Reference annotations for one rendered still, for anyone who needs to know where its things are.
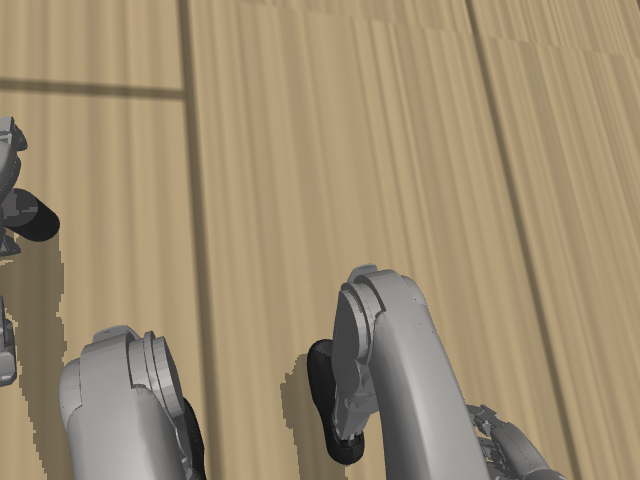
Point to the right robot hand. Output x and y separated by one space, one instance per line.
514 456

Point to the left robot hand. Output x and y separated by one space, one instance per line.
11 141

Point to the left robot arm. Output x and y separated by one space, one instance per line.
8 367

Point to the left robot foot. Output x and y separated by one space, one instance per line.
196 442

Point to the can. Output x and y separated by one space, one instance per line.
27 216

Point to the right robot foot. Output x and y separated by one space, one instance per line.
322 385

